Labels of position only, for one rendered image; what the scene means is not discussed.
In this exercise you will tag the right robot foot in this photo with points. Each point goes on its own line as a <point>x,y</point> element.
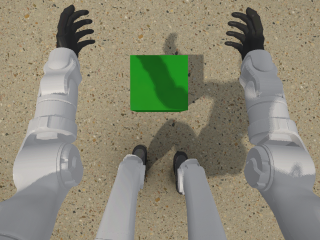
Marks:
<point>178,159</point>

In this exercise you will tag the right robot forearm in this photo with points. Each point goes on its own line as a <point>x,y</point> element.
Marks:
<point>266,105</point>

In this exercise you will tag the robot right upper arm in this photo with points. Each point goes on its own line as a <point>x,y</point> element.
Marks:
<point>284,176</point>

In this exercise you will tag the left robot forearm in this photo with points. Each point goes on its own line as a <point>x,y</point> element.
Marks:
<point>57,101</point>

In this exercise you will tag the carton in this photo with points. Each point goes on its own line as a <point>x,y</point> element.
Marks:
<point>158,83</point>

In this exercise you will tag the robot right shin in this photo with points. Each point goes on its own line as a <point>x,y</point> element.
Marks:
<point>192,161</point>

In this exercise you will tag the robot left upper arm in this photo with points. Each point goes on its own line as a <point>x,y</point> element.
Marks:
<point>43,176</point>

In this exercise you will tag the robot left hand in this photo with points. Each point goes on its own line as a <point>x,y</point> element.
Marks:
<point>67,37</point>

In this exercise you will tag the robot right hand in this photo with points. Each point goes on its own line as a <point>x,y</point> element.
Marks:
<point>253,38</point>

